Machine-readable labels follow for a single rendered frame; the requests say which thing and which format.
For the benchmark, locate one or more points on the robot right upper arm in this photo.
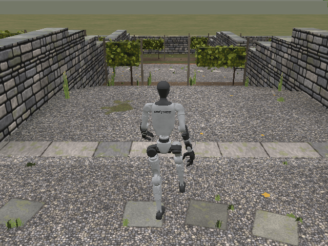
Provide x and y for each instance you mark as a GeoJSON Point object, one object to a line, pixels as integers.
{"type": "Point", "coordinates": [181, 117]}

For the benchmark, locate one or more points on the robot left forearm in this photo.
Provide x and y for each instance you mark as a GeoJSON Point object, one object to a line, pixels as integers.
{"type": "Point", "coordinates": [143, 131]}

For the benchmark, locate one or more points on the robot left upper arm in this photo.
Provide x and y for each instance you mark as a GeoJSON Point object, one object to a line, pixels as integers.
{"type": "Point", "coordinates": [145, 115]}

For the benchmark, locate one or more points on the left robot shin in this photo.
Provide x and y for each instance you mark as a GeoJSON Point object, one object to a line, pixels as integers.
{"type": "Point", "coordinates": [157, 192]}

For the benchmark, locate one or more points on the robot left hand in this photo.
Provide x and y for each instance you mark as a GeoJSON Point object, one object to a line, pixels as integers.
{"type": "Point", "coordinates": [149, 134]}

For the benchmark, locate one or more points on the right robot foot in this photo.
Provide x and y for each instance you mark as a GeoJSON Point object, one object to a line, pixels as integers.
{"type": "Point", "coordinates": [182, 188]}

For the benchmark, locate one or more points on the robot right hand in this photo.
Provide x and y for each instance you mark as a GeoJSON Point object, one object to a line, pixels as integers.
{"type": "Point", "coordinates": [192, 157]}

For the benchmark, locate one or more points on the robot right forearm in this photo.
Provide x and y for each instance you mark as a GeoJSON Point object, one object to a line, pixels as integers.
{"type": "Point", "coordinates": [187, 140]}

